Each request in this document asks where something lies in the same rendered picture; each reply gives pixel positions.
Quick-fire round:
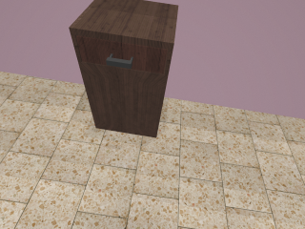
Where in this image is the cabinet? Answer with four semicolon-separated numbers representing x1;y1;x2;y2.
69;0;178;138

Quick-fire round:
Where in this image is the drawer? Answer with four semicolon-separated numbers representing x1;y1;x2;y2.
76;35;168;74

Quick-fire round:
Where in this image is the handle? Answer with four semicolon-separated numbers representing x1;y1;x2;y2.
106;53;133;69

